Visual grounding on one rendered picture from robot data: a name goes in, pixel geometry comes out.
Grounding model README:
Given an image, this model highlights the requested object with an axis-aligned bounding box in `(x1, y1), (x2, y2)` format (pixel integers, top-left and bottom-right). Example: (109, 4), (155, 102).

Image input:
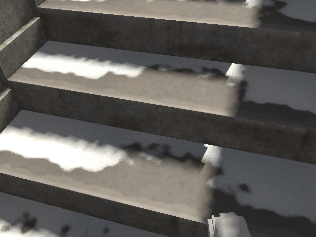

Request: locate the right robot thigh
(207, 212), (252, 237)

